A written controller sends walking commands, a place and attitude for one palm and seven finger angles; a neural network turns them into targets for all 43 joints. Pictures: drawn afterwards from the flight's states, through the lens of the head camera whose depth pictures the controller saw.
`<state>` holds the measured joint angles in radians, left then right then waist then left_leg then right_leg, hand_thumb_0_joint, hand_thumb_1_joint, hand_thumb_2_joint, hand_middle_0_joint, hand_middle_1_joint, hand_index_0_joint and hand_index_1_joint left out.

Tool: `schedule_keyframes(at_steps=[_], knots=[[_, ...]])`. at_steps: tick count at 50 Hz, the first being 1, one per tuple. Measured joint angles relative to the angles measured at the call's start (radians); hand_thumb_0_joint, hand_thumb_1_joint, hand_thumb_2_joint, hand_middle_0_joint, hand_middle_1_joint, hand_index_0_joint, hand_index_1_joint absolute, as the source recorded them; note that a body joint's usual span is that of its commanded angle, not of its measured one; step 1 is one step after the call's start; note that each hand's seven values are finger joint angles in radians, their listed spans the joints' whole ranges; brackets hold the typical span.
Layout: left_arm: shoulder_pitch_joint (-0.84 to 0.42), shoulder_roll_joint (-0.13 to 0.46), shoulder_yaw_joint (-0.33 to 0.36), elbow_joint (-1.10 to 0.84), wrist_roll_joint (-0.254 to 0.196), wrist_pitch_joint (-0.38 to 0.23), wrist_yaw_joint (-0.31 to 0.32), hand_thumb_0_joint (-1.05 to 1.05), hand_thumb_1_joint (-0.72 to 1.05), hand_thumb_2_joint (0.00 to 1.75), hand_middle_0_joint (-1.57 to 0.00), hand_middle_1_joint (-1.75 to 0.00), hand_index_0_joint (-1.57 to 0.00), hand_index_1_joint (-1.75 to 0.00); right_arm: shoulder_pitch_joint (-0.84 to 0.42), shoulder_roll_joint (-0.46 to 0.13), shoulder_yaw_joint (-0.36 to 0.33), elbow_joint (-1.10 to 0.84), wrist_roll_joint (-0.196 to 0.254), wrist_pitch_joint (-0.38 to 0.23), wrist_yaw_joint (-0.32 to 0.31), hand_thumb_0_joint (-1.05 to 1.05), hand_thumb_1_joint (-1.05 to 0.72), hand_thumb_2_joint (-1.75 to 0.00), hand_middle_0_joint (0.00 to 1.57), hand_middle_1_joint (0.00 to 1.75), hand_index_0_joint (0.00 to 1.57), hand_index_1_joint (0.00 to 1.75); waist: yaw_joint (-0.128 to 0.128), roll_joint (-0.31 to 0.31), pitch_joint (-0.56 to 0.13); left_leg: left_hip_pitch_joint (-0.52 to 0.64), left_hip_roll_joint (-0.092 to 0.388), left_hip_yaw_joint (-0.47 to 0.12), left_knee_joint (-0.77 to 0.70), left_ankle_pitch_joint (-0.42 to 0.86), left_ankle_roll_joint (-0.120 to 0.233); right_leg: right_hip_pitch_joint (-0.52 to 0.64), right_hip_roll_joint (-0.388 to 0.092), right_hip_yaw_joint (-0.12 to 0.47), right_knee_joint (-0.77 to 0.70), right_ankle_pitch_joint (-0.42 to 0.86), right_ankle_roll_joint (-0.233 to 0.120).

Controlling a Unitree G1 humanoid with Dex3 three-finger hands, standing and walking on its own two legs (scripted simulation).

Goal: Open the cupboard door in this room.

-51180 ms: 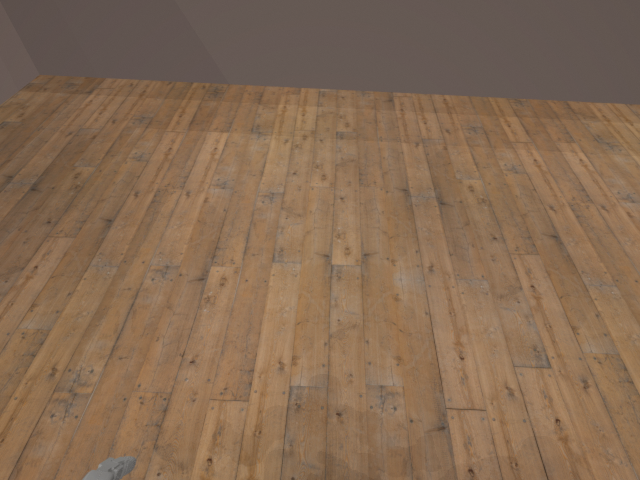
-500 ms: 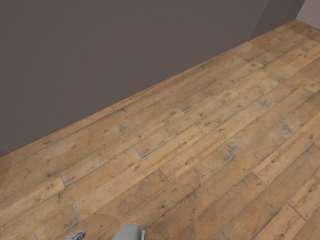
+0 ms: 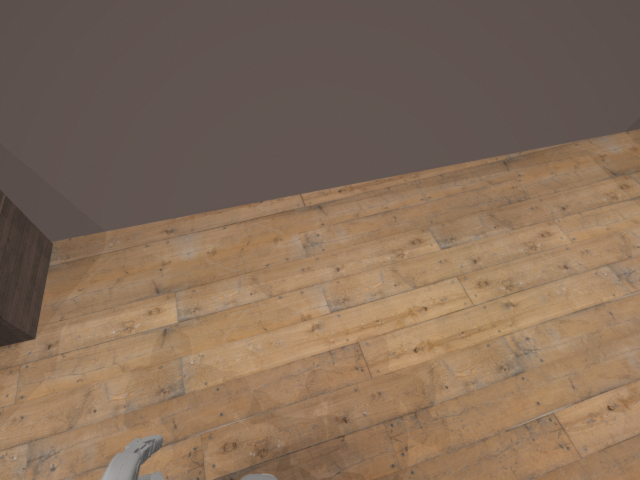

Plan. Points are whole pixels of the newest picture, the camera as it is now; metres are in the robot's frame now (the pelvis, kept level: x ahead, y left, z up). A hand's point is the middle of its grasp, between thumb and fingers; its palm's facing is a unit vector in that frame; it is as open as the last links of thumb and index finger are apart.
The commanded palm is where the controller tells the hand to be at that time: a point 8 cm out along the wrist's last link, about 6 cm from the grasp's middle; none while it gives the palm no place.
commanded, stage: turn to face it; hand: left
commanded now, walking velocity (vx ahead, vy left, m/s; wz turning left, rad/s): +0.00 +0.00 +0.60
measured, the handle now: out of the picture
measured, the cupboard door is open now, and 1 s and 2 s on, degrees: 47 47 47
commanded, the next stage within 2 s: take the last steps up to it in 1.72 s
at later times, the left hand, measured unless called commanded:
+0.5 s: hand out of the picture +0.00 +0.23 -0.17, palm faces +0.34 -0.91 -0.23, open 7.3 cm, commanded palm none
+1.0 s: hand out of the picture -0.03 +0.17 -0.16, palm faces +0.59 -0.78 -0.21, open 7.3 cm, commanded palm none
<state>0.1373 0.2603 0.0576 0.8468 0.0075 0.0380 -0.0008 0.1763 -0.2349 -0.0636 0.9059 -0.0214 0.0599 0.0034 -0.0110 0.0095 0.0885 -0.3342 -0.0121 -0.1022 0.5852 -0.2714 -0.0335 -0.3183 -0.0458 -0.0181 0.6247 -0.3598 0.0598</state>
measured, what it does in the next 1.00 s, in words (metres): steps on the spot, turning left: left foot, then right foot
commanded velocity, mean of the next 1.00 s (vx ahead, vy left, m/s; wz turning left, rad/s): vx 0.00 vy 0.00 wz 0.60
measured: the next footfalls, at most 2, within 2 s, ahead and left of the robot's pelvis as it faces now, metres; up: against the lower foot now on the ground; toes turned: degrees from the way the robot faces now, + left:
left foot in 0.34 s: +0.03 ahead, +0.12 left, +0.00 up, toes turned +18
right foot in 0.72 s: +0.11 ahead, -0.14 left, +0.00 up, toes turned +25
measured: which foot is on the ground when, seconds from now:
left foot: down 0.00-0.00, up 0.02-0.32, down 0.34-0.72, up 0.74-1.00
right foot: down 0.00-0.34, up 0.36-0.70, down 0.72-1.00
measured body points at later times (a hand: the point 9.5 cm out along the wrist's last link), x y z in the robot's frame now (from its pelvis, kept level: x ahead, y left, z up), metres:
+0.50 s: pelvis +0.01 +0.00 +0.00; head +0.05 +0.05 +0.45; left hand -0.01 +0.28 -0.15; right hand +0.19 -0.21 -0.12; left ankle -0.01 +0.10 -0.73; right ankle +0.02 -0.15 -0.66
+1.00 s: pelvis +0.03 -0.02 +0.00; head +0.07 +0.03 +0.45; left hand -0.06 +0.21 -0.15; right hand +0.27 -0.18 -0.13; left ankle -0.02 +0.08 -0.71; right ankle +0.07 -0.15 -0.73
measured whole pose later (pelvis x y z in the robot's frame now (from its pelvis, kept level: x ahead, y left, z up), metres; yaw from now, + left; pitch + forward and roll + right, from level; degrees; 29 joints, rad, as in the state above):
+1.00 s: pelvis +0.03 -0.02 +0.00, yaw +38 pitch +1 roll +1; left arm 0.22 0.21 0.03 0.87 0.02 0.01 0.01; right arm 0.12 -0.25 -0.07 0.91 -0.01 0.07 0.03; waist -0.01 -0.05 0.12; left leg -0.37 0.01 0.08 0.71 -0.40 -0.05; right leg -0.19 -0.14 -0.18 0.57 -0.37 0.04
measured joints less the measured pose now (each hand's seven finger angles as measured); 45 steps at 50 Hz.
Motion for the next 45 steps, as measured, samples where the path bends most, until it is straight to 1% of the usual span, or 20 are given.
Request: schedule_keyframes(at_steps=[1, 3, 5, 7, 9, 14, 16, 17, 18, 20, 22, 24, 30, 33, 35, 36, 38, 41, 43, 45], knots=[[0.003, 0.0, 0.001, -0.004, 0.005, -0.011, 0.003, 0.0, 0.91, 0.9, -0.2, -0.3, -0.2, -0.3, -0.001, -0.003, -0.006, 0.002, 0.004, 0.005, 0.001, 0.01, -0.9, -0.9, 0.2, 0.3, 0.21, 0.3, 0.004, -0.002, -0.003, -0.026, -0.007, 0.001, 0.055, -0.06, -0.002, 0.005, -0.004, -0.001, -0.028, 0.058, -0.017], [0.003, -0.017, -0.008, -0.001, 0.01, -0.016, 0.01, 0.0, 0.91, 0.9, -0.2, -0.3, -0.2, -0.3, -0.01, -0.019, -0.019, 0.009, 0.006, 0.017, 0.005, 0.01, -0.9, -0.9, 0.2, 0.3, 0.21, 0.3, -0.005, 0.016, 0.01, -0.092, -0.012, 0.018, 0.258, -0.191, 0.001, 0.012, -0.013, -0.035, -0.004, 0.051, -0.045], [0.017, -0.033, -0.015, -0.001, 0.012, -0.013, 0.013, 0.0, 0.91, 0.9, -0.2, -0.3, -0.2, -0.3, -0.013, -0.03, -0.028, 0.014, 0.004, 0.024, 0.012, 0.01, -0.9, -0.9, 0.2, 0.3, 0.21, 0.3, -0.01, 0.019, 0.01, -0.148, -0.009, 0.057, 0.445, -0.205, -0.003, 0.038, -0.029, -0.066, -0.027, 0.04, -0.054], [0.034, -0.042, -0.02, 0.003, 0.012, -0.011, 0.015, 0.0, 0.91, 0.9, -0.2, -0.3, -0.2, -0.3, -0.019, -0.032, -0.03, 0.017, 0.004, 0.028, 0.019, 0.01, -0.91, -0.9, 0.2, 0.3, 0.2, 0.3, -0.012, 0.006, 0.009, -0.167, 0.006, 0.098, 0.527, -0.189, -0.016, 0.064, -0.044, -0.088, -0.065, 0.05, -0.054], [0.047, -0.047, -0.023, 0.01, 0.013, -0.013, 0.016, 0.0, 0.91, 0.9, -0.2, -0.3, -0.21, -0.3, -0.024, -0.026, -0.027, 0.015, 0.006, 0.028, 0.023, 0.01, -0.91, -0.9, 0.2, 0.3, 0.2, 0.29, -0.013, -0.016, 0.011, -0.149, 0.019, 0.132, 0.484, -0.188, -0.027, 0.086, -0.06, -0.11, -0.097, 0.062, -0.053], [0.072, -0.048, -0.027, 0.022, 0.016, -0.023, 0.01, 0.0, 0.91, 0.9, -0.2, -0.3, -0.21, -0.3, -0.052, -0.013, -0.012, 0.003, 0.012, 0.016, 0.026, 0.01, -0.91, -0.9, 0.2, 0.3, 0.2, 0.29, 0.006, -0.056, 0.027, -0.048, 0.026, 0.184, 0.201, -0.176, -0.027, 0.1, -0.095, -0.169, -0.085, 0.044, -0.039], [0.086, -0.042, -0.023, 0.029, 0.012, -0.021, 0.006, 0.0, 0.91, 0.9, -0.2, -0.3, -0.21, -0.3, -0.061, -0.011, -0.006, -0.008, 0.012, 0.006, 0.027, 0.01, -0.91, -0.9, 0.2, 0.3, 0.2, 0.29, 0.01, -0.065, 0.028, 0.006, 0.021, 0.197, 0.065, -0.091, -0.016, 0.089, -0.109, -0.195, -0.035, 0.013, -0.027], [0.097, -0.039, -0.02, 0.03, 0.009, -0.017, 0.003, 0.0, 0.91, 0.9, -0.2, -0.3, -0.21, -0.3, -0.06, -0.016, -0.003, -0.018, 0.01, -0.003, 0.029, 0.01, -0.91, -0.9, 0.2, 0.3, 0.2, 0.29, 0.011, -0.058, 0.019, 0.03, 0.025, 0.188, -0.002, -0.004, 0.004, 0.067, -0.111, -0.207, 0.016, -0.01, -0.019], [0.094, -0.03, -0.015, 0.039, 0.005, -0.008, 0.003, 0.0, 0.91, 0.9, -0.21, -0.3, -0.21, -0.3, -0.065, -0.011, -0.004, -0.022, 0.007, -0.013, 0.026, 0.01, -0.91, -0.9, 0.2, 0.3, 0.2, 0.29, 0.01, -0.069, 0.02, 0.015, 0.014, 0.18, 0.015, 0.013, 0.03, 0.032, -0.117, -0.185, 0.104, -0.08, -0.003], [0.079, -0.011, -0.007, 0.053, 0.004, 0.02, 0.007, 0.0, 0.91, 0.9, -0.2, -0.3, -0.21, -0.3, -0.07, 0.002, 0.004, -0.027, 0.003, -0.024, 0.019, 0.01, -0.91, -0.9, 0.2, 0.3, 0.2, 0.29, 0.017, -0.084, 0.026, -0.002, 0.003, 0.166, 0.053, -0.023, 0.068, -0.048, -0.09, -0.101, 0.298, -0.178, 0.009], [0.064, 0.0, 0.001, 0.063, 0.006, 0.034, 0.009, 0.01, 0.91, 0.9, -0.2, -0.3, -0.21, -0.3, -0.061, 0.01, 0.01, -0.032, -0.001, -0.028, 0.009, 0.01, -0.91, -0.9, 0.2, 0.3, 0.2, 0.29, 0.018, -0.078, 0.021, 0.0, 0.001, 0.141, 0.038, -0.03, 0.076, -0.108, -0.062, -0.059, 0.415, -0.17, 0.013], [0.048, 0.005, 0.006, 0.063, 0.007, 0.037, 0.006, 0.01, 0.91, 0.9, -0.2, -0.3, -0.2, -0.3, -0.052, 0.013, 0.014, -0.029, -0.003, -0.027, 0.0, 0.01, -0.9, -0.9, 0.2, 0.3, 0.21, 0.3, 0.018, -0.064, 0.019, 0.009, 0.0, 0.115, 0.001, -0.007, 0.068, -0.143, -0.046, -0.032, 0.455, -0.125, 0.017], [0.009, 0.01, 0.009, 0.033, 0.004, 0.025, 0.002, 0.01, 0.91, 0.9, -0.2, -0.3, -0.2, -0.3, -0.027, 0.014, 0.014, -0.01, -0.005, -0.019, -0.002, 0.01, -0.9, -0.9, 0.2, 0.3, 0.21, 0.3, 0.012, -0.025, 0.013, 0.022, -0.008, 0.041, -0.07, 0.046, 0.056, -0.124, -0.017, 0.013, 0.298, -0.077, 0.014], [-0.003, 0.006, 0.005, 0.019, 0.002, 0.016, 0.003, 0.01, 0.91, 0.9, -0.2, -0.3, -0.2, -0.3, -0.016, 0.011, 0.007, -0.003, -0.005, -0.01, 0.001, 0.01, -0.9, -0.9, 0.2, 0.3, 0.21, 0.3, 0.002, -0.005, 0.007, 0.007, -0.013, 0.002, -0.061, 0.048, 0.041, -0.063, 0.005, 0.015, 0.154, -0.056, 0.007], [0.0, 0.003, 0.002, 0.007, 0.0, 0.003, 0.003, 0.0, 0.91, 0.9, -0.2, -0.3, -0.2, -0.3, -0.007, 0.007, 0.0, -0.001, -0.001, -0.002, 0.002, 0.01, -0.9, -0.9, 0.2, 0.3, 0.21, 0.3, -0.002, 0.003, -0.002, -0.013, -0.024, -0.021, -0.031, 0.035, 0.027, 0.009, 0.017, 0.008, 0.001, 0.009, -0.001], [0.009, 0.007, 0.0, -0.003, 0.004, -0.008, 0.005, 0.0, 0.91, 0.9, -0.2, -0.3, -0.2, -0.3, -0.001, 0.007, -0.004, -0.002, 0.004, 0.002, 0.003, 0.01, -0.9, -0.9, 0.2, 0.3, 0.21, 0.3, 0.001, -0.007, -0.013, -0.036, -0.036, -0.018, 0.004, 0.012, 0.024, 0.037, 0.008, 0.013, -0.077, 0.054, -0.019], [0.009, -0.013, -0.006, 0.001, 0.011, -0.017, 0.012, 0.0, 0.91, 0.9, -0.2, -0.3, -0.2, -0.3, -0.009, -0.011, -0.017, 0.007, 0.007, 0.011, 0.006, 0.01, -0.9, -0.9, 0.2, 0.3, 0.21, 0.3, -0.002, 0.018, 0.0, -0.096, -0.036, -0.006, 0.183, -0.146, 0.013, 0.039, 0.007, -0.013, -0.052, 0.057, -0.041], [0.032, -0.041, -0.019, 0.005, 0.011, -0.015, 0.016, 0.0, 0.91, 0.9, -0.2, -0.3, -0.2, -0.3, -0.013, -0.029, -0.029, 0.016, 0.003, 0.023, 0.015, 0.01, -0.9, -0.9, 0.2, 0.3, 0.21, 0.3, -0.011, 0.028, 0.005, -0.171, -0.024, 0.053, 0.456, -0.186, -0.004, 0.077, -0.014, -0.057, -0.074, 0.034, -0.045], [0.046, -0.049, -0.023, 0.011, 0.011, -0.015, 0.018, 0.0, 0.91, 0.9, -0.2, -0.3, -0.2, -0.3, -0.017, -0.026, -0.029, 0.019, 0.005, 0.027, 0.02, 0.01, -0.91, -0.9, 0.2, 0.3, 0.2, 0.3, -0.015, 0.009, 0.009, -0.175, -0.005, 0.096, 0.498, -0.183, -0.019, 0.104, -0.032, -0.078, -0.102, 0.039, -0.043], [0.056, -0.052, -0.025, 0.016, 0.012, -0.018, 0.018, 0.0, 0.91, 0.9, -0.2, -0.3, -0.21, -0.3, -0.023, -0.019, -0.023, 0.017, 0.008, 0.026, 0.023, 0.01, -0.91, -0.9, 0.2, 0.3, 0.2, 0.29, -0.014, -0.019, 0.015, -0.146, 0.012, 0.133, 0.424, -0.186, -0.029, 0.123, -0.053, -0.099, -0.118, 0.04, -0.04]])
